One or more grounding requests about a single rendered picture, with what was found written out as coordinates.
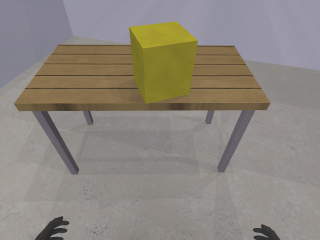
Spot carton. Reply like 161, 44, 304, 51
129, 21, 198, 104

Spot table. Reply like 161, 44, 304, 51
14, 44, 270, 175

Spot robot left hand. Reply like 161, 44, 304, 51
35, 216, 69, 240

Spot robot right hand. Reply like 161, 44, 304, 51
253, 224, 280, 240

